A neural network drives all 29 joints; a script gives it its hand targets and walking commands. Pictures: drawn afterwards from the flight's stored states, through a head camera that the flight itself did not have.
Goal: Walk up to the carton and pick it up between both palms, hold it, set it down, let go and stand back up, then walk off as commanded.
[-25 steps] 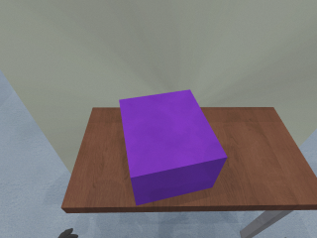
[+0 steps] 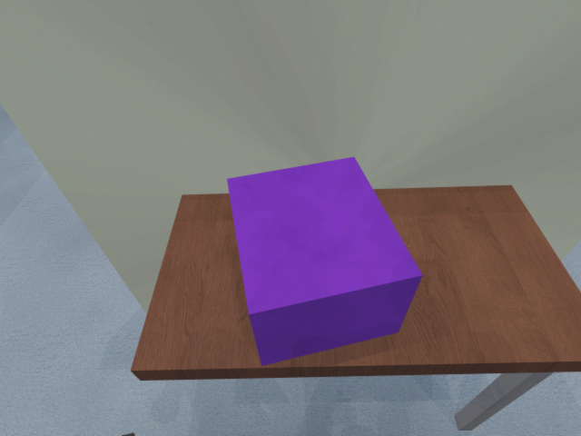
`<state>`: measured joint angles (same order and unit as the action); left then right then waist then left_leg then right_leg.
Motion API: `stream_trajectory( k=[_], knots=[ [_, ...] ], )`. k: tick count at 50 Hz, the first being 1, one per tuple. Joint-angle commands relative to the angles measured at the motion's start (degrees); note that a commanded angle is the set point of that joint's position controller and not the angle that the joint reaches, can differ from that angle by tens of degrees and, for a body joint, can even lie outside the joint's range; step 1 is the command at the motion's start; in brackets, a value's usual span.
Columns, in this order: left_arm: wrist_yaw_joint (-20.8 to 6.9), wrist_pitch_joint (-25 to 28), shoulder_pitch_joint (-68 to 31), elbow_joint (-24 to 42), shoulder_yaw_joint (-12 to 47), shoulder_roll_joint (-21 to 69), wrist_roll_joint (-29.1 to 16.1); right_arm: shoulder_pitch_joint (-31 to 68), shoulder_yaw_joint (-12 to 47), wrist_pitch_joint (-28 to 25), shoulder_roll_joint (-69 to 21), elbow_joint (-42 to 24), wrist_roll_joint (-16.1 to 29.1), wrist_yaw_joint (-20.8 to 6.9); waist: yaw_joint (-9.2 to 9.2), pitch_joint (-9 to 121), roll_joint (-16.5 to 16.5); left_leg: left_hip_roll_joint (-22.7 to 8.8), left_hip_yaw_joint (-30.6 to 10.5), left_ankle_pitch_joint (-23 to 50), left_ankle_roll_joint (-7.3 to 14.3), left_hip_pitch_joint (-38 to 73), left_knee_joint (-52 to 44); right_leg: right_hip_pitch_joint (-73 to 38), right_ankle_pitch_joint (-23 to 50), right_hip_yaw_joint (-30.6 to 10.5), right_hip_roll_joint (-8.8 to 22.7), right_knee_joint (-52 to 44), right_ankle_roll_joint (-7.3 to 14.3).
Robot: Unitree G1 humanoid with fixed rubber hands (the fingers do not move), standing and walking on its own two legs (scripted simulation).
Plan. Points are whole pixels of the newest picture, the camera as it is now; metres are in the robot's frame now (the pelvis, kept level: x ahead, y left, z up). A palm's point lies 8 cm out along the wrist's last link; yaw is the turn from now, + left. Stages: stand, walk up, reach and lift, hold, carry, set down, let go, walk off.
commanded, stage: stand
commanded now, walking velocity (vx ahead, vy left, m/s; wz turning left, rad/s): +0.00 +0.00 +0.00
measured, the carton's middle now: (311, 254) +0.44 +0.01 -0.05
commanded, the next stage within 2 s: walk off in 0.18 s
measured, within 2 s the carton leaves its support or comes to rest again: neither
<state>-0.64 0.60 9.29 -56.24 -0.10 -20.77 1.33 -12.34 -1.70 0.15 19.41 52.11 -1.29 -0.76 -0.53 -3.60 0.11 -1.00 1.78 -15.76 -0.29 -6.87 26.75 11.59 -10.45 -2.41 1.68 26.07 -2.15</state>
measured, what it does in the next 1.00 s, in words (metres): walks backwards: right foot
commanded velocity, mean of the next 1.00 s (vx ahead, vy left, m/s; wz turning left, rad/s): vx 0.00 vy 0.00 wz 0.00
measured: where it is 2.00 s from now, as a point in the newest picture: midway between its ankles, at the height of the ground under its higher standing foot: outside the picture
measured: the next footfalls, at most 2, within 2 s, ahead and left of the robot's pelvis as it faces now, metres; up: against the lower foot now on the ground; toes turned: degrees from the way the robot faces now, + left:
right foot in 0.94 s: -0.13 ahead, -0.11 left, +0.00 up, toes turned +2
left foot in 1.26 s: -0.19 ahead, +0.10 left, +0.00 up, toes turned -3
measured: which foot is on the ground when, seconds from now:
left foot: down 0.00-0.98, up 1.00-1.00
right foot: down 0.00-0.62, up 0.64-0.92, down 0.94-1.00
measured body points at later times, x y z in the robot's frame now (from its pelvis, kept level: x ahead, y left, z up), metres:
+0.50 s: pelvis -0.02 +0.01 -0.01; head +0.02 +0.01 +0.44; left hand +0.09 +0.31 -0.13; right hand +0.10 -0.30 -0.13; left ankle -0.01 +0.12 -0.74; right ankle +0.05 -0.14 -0.74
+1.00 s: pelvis -0.15 +0.01 -0.05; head -0.07 +0.01 +0.39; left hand -0.01 +0.32 -0.16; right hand -0.04 -0.32 -0.15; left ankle -0.02 +0.12 -0.73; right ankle -0.17 -0.11 -0.74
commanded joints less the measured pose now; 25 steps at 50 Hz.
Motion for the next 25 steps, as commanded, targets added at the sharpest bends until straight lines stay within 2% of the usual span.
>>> stream_trajectory(
  k=[1, 2, 3, 4, 5, 6, 7, 8, 9, 10, 11, 12, 13, 14, 15, 16, 17, 18, 19, 20, 21, 22, 23, 24, 25],
  knots=[
    [0.8, 0.8, -4.8, 3.7, -3.0, -12.3, -0.4, 2.9, -2.3, -1.6, 11.1, -4.1, -0.1, 0.4, 0.76, 4.3, 0.2, -5.2, -4.5, 1.6, 2.3, -1.5, -8.1, -0.5, -3.2, -4.1, 3.9, -6.2, 4.1],
    [0.7, 0.9, -2.6, 2.9, -2.6, -11.9, -0.5, 3.5, -2.9, -1.8, 12.6, -2.6, 0.1, 0.3, 0.41, 2.5, -4.2, -5.5, -5.4, 3.0, 2.8, -3.9, -8.3, -2.3, 0.1, -3.0, 3.8, -5.6, 4.1],
    [0.2, 1.0, -3.4, 3.6, -2.3, -10.9, 0.0, 3.5, -3.0, -1.5, 12.7, -3.2, 0.1, 0.6, 0.67, 4.7, 0.8, -6.0, -6.2, 3.7, 2.8, -2.8, -8.4, -3.3, 0.8, -1.4, 3.1, -3.4, 3.2],
    [0.5, 1.2, -2.4, 2.8, -2.4, -9.7, -0.3, 4.1, -3.1, -1.0, 13.3, -2.7, -0.6, 0.5, -1.02, 0.2, 0.4, -5.2, -5.1, 3.0, 3.0, -5.0, -7.8, -0.6, -0.6, -2.6, 3.3, -5.1, 3.0],
    [0.1, 1.2, -3.3, 2.9, -1.8, -9.0, -0.1, 4.8, -2.7, -1.6, 12.4, -3.0, 0.1, 0.9, 0.54, 1.5, -1.4, -5.3, -5.6, 0.3, 2.3, -3.6, -8.7, -1.1, -0.5, -2.5, 3.2, -6.0, 3.1],
    [0.4, 0.9, -3.8, 2.5, -2.2, -9.3, 0.2, 3.0, -2.8, -1.6, 13.1, -2.3, -0.4, 1.1, 0.63, 2.8, -0.6, -5.6, -5.5, 3.6, 2.3, -1.7, -8.2, -0.9, -0.9, -2.8, 3.7, -6.6, 3.6],
    [0.9, 0.7, -3.0, 1.4, -2.3, -11.4, -0.4, 2.6, -2.9, -1.2, 13.6, -1.3, 0.2, 0.9, 0.76, 2.5, -0.8, -6.2, -5.8, 5.4, 2.8, -1.7, -8.6, -1.3, 2.2, -3.1, 4.1, -5.5, 4.3],
    [0.5, 0.8, -4.2, 1.9, -2.2, -9.8, -0.2, 3.3, -2.6, -1.6, 12.5, -1.7, 0.3, 0.9, 1.33, 2.6, 0.6, -6.2, -6.1, 6.0, 3.3, -3.5, -8.7, -3.2, 6.5, -2.3, 4.3, -5.0, 4.1],
    [0.8, 1.2, -1.5, 2.2, -1.8, -9.6, -0.9, 1.8, -2.9, -1.5, 13.8, -1.1, 0.2, 0.7, 0.37, 6.0, -3.6, -6.5, -6.2, 10.0, 3.0, -0.1, -8.3, -4.7, 8.6, -3.0, 4.9, -3.6, 4.8],
    [0.5, 1.2, -2.9, 1.5, -2.0, -8.9, -0.5, 3.5, -2.7, -1.0, 13.5, -1.4, 0.4, 1.3, 0.15, 2.6, -3.9, -6.5, -6.4, 9.6, 2.6, -2.4, -9.4, -4.2, 8.8, -2.0, 4.1, -4.3, 3.6],
    [0.8, 1.0, -1.8, 0.9, -2.1, -10.3, -0.2, 2.7, -2.5, -1.0, 13.1, -1.1, 0.1, 0.9, 0.09, 4.0, 1.2, -6.7, -6.3, 7.4, 3.0, -2.0, -9.3, -4.6, 6.7, -1.2, 4.1, -3.4, 3.2],
    [1.1, 0.8, -2.1, 0.1, -2.0, -11.4, -0.4, 2.3, -2.5, -0.9, 12.0, -1.3, 0.4, 0.5, 0.74, 0.7, 0.1, -6.1, -5.3, 6.1, 3.1, -3.3, -8.8, -2.3, 4.7, -1.5, 4.0, -5.2, 3.2],
    [1.0, 1.0, -1.8, -0.2, -2.3, -11.5, 0.6, 3.3, -2.0, -1.3, 10.4, -1.2, 0.4, 1.0, 0.88, -1.6, 1.8, -5.7, -5.6, 5.5, 3.0, -2.8, -8.8, -0.9, 1.9, -2.7, 4.7, -7.2, 3.3],
    [0.8, 1.0, -2.0, -0.5, -2.6, -11.9, 0.2, 1.8, -2.3, -1.5, 11.9, -0.2, 0.8, 1.0, 0.83, 1.8, -1.2, -5.0, -4.9, 6.4, 2.3, -0.9, -8.3, -2.7, 3.8, -2.2, 4.4, -5.8, 2.7],
    [0.7, 0.8, -3.6, 1.2, -2.5, -11.2, -0.2, 4.3, -2.0, -1.4, 11.6, -1.1, 0.4, 1.1, 0.43, 0.9, -5.3, -5.6, -5.1, 5.7, 2.9, -5.2, -9.5, -3.9, 5.2, -2.3, 4.7, -5.2, 3.3],
    [0.6, 0.8, -3.9, 1.4, -2.7, -12.3, -0.4, 3.7, -1.8, -1.1, 10.2, -0.7, 0.8, 1.0, 0.13, 0.7, 1.9, -5.4, -6.2, 4.0, 2.6, -4.1, -10.5, -4.3, 5.0, -2.0, 4.4, -4.9, 3.4],
    [0.4, 0.7, -3.9, 0.0, -1.9, -10.1, -0.5, 6.0, -1.9, -1.6, 12.1, -0.5, 1.2, 1.3, 0.31, 2.4, -2.9, -5.8, -5.7, 5.7, 2.6, -1.5, -9.9, -1.6, 4.4, -2.6, 4.2, -5.8, 3.2],
    [0.5, 0.6, -2.5, 0.2, -2.8, -11.4, -0.2, 5.3, -1.9, -1.4, 11.1, -0.7, 0.2, 1.3, 0.75, 0.1, -2.8, -5.3, -5.0, 4.9, 2.5, -3.2, -9.8, -3.7, 2.9, -2.7, 4.6, -6.6, 2.7],
    [1.4, -0.4, -2.7, 2.6, -5.0, -12.5, -0.6, 4.0, -3.9, -0.2, 15.4, 0.2, 1.2, 0.9, 1.05, -5.2, -1.9, -5.5, -6.7, 23.2, 3.6, -8.7, -0.7, 1.4, 19.0, -4.3, 3.9, 0.0, 5.2],
    [1.4, -0.6, -2.1, 4.2, -5.2, -13.0, -1.0, 3.2, -3.9, 0.1, 15.3, -1.8, 1.7, 1.2, 1.46, -3.2, -2.4, -5.4, -6.3, 26.1, 4.4, -8.9, 0.8, 0.8, 21.7, -3.3, 3.4, 3.4, 5.9],
    [1.5, -0.7, -0.3, 4.2, -5.5, -12.7, -0.7, 2.8, -3.5, 0.1, 14.9, -1.8, 1.5, 1.2, 0.82, -2.6, 0.7, -4.2, -4.9, 22.4, 4.6, -8.2, 3.6, 1.4, 21.7, -4.6, 5.0, 0.5, 7.3],
    [1.5, -0.8, 0.0, 5.3, -5.9, -12.7, -0.1, 0.7, -3.9, 0.5, 13.8, -2.9, 1.6, 1.3, 0.82, 2.6, 1.7, -1.7, -2.8, 25.1, 4.2, -5.8, 9.5, -0.2, 27.5, -5.6, 6.5, 1.3, 9.5],
    [1.7, -1.1, -1.0, 6.9, -6.0, -13.4, -0.2, 0.4, -4.4, 1.0, 13.9, -4.7, 1.7, 1.4, 1.05, 5.4, 2.9, 0.1, -2.4, 24.0, 3.5, -5.4, 13.1, -0.3, 30.8, -7.0, 8.6, 1.8, 10.7],
    [1.5, -1.2, -2.0, 8.5, -6.2, -13.8, 0.2, 0.4, -4.6, 1.3, 14.1, -4.2, 1.8, 1.5, 1.28, 6.9, 5.5, 1.9, -1.5, 13.5, 2.9, -4.5, 16.8, 1.8, 30.2, -9.6, 10.2, 0.0, 12.4],
    [1.7, -1.5, -3.2, 9.8, -6.6, -14.3, 0.3, -0.1, -4.5, 1.9, 12.9, -5.8, 1.5, 1.5, 1.35, 5.8, 6.9, 3.4, -0.4, 4.5, 3.4, -5.1, 20.5, 4.2, 29.3, -12.5, 12.7, -0.4, 14.2]
  ],
)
